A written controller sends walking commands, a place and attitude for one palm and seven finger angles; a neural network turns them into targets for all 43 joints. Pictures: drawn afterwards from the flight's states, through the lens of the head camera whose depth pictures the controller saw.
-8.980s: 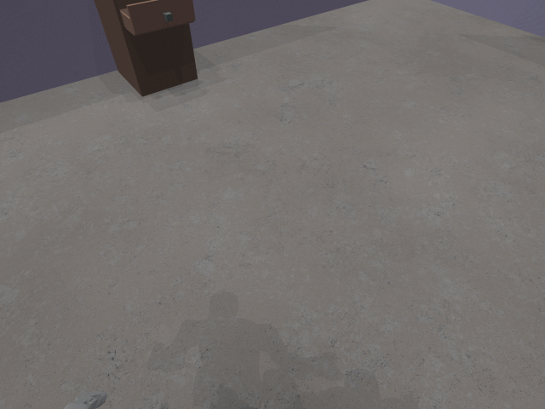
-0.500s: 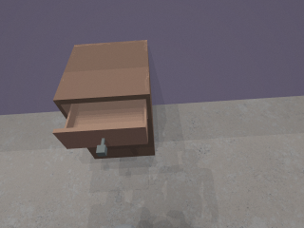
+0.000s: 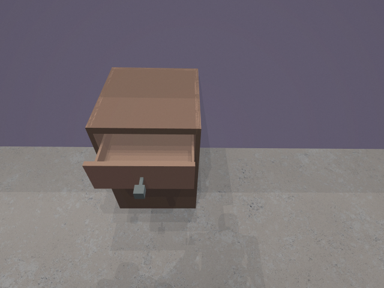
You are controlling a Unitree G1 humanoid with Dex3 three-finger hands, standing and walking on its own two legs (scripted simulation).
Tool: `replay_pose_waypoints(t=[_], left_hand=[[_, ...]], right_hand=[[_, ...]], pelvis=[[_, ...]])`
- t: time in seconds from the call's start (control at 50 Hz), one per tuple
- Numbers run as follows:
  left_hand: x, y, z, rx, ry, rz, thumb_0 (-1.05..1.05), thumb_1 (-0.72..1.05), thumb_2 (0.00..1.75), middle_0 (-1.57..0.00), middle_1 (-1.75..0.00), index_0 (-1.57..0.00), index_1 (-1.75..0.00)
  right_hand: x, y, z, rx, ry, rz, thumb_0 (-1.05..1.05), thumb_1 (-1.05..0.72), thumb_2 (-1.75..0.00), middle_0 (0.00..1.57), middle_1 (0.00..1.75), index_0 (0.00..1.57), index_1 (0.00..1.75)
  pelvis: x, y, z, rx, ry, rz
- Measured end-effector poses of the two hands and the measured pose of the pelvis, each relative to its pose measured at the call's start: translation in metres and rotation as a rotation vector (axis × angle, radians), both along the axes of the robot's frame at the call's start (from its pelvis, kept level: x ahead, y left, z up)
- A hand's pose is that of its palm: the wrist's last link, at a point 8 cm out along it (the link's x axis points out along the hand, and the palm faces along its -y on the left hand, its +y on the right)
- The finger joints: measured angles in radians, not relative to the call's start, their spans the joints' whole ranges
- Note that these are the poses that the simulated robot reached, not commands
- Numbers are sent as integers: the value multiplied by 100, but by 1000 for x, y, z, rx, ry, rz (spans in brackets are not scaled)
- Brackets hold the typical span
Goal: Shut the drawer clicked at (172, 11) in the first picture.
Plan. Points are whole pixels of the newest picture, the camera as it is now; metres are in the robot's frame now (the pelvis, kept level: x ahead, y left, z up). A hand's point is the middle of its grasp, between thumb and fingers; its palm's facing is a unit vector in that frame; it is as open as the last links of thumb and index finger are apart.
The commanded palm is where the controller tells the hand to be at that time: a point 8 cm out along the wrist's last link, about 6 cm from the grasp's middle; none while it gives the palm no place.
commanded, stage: look again from close up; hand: left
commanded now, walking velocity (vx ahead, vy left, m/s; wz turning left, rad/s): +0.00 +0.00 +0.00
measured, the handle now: (140, 187) +0.48 +0.23 -0.24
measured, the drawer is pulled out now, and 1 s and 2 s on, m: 0.15 0.15 0.15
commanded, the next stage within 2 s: raise the hand and make a fist in 0.56 s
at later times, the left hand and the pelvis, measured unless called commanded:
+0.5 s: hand out of the picture +0.04 +0.17 -0.17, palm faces +0.03 -0.97 -0.24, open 7.3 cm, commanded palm none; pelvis +0.02 -0.01 +0.00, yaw +0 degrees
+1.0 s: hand (134, 251) +0.20 +0.15 -0.05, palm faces +0.06 -1.00 +0.03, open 6.4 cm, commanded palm +0.16 +0.21 -0.09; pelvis -0.01 -0.01 -0.09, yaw +1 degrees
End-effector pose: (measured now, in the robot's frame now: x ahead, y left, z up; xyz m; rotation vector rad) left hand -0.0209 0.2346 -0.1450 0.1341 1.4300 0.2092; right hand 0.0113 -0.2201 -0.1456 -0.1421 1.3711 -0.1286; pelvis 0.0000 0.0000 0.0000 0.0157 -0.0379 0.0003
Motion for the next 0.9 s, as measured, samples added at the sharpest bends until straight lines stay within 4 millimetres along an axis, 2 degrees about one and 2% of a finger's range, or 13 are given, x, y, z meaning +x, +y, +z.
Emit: replay_pose_waypoints(t=[0.12, 0.2, 0.26, 0.36, 0.48, 0.58, 0.68, 0.7, 0.72, 0.76, 0.8, 0.84, 0.9], left_hand=[[-24, -13, 2, 5, 65, -8, 0, 91, 90, -20, -30, -20, -30], [-23, -16, 3, 6, 70, -15, 0, 91, 90, -20, -30, -20, -30], [-12, -17, 5, 10, 46, -18, 0, 91, 90, -20, -30, -20, -30], [17, -20, 8, 18, -21, -32, 0, 91, 90, -20, -30, -20, -30], [48, -22, 10, 31, -79, -54, 1, 93, 90, -20, -30, -20, -30], [61, -22, 10, 34, -97, -61, 1, 93, 90, -20, -30, -20, -30], [63, -24, 9, 34, -96, -59, 1, 93, 90, -20, -30, -20, -30], [71, -23, 12, 28, -152, -10, 1, 93, 90, -20, -30, -20, -30], [87, -22, 23, 36, -272, 11, 1, 93, 90, -21, -30, -21, -31], [124, -21, 54, 66, -537, 31, 2, 92, 90, -22, -31, -21, -32], [159, -20, 82, 69, -777, 39, 2, 92, 90, -23, -33, -23, -33], [188, -19, 101, 49, -1003, 25, 1, 92, 90, -25, -35, -25, -36], [211, -23, 116, -9, -1312, -35, 1, 92, 90, -29, -39, -29, -40]], right_hand=[[-7, 2, -7, 27, 13, -6, 0, -91, -90, 20, 29, 20, 30], [-6, 6, -14, 49, -19, -7, 0, -91, -90, 19, 29, 20, 30], [-5, 10, -17, 66, -25, -8, 0, -91, -90, 19, 29, 20, 30], [-8, 14, -19, 88, -13, -10, 0, -91, -90, 19, 29, 20, 30], [-14, 11, -18, 92, 21, -20, 0, -91, -90, 19, 29, 20, 30], [-20, 4, -16, 78, 54, -26, 0, -91, -90, 19, 29, 20, 30], [-23, -4, -14, 61, 78, -27, 0, -91, -90, 19, 29, 20, 30], [-18, -7, -12, 49, 49, -32, 0, -91, -90, 19, 29, 20, 30], [-10, -12, -9, 25, -13, -31, 0, -91, -90, 20, 29, 20, 30], [14, -23, -3, -23, -175, -34, 1, -90, -90, 20, 29, 20, 30], [45, -35, 5, -60, -333, -14, 1, -90, -90, 20, 29, 20, 30], [79, -47, 14, -92, -484, 23, 1, -90, -90, 20, 29, 20, 30], [131, -59, 29, -131, -700, 94, 1, -90, -90, 20, 29, 20, 30]], pelvis=[[2, -2, -3, -6, 14, -4], [7, -1, -6, -5, 15, 0], [12, -3, -7, -4, 12, 0], [18, -6, -5, -1, 11, -1], [23, -12, -4, -1, 11, -3], [25, -16, -3, -2, 13, -1], [26, -18, -3, -6, 16, 0], [24, -19, -5, -7, 18, -3], [23, -18, -5, -4, 21, -9], [21, -17, -7, -2, 34, -2], [16, -15, -12, 0, 62, 19], [10, -15, -21, 5, 112, 24], [2, -16, -42, 15, 192, 13]])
